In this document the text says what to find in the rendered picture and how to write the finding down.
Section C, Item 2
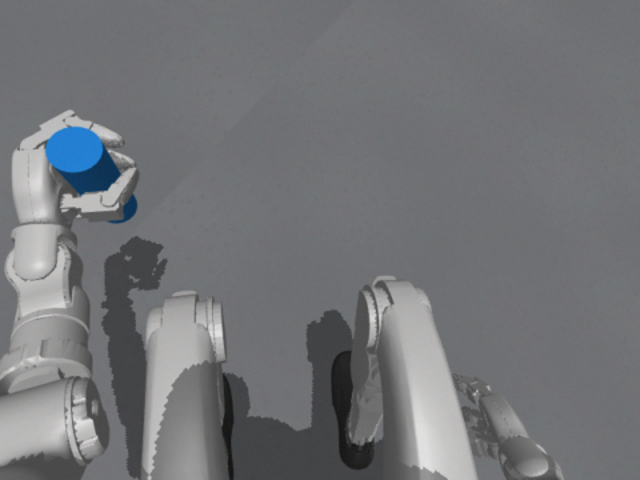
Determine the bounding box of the can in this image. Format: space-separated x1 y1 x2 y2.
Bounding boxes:
45 127 137 223

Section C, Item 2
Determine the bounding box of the left robot hand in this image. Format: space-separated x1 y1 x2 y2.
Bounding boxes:
11 110 139 230

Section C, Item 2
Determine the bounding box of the left robot arm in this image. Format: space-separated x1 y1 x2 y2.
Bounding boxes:
0 222 110 480

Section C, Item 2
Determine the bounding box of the right robot hand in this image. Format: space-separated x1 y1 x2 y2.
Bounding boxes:
452 374 529 461

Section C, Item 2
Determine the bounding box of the right robot foot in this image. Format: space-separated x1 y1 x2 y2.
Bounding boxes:
331 351 374 470

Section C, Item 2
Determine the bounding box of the right robot arm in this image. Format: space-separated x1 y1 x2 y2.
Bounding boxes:
498 437 564 480

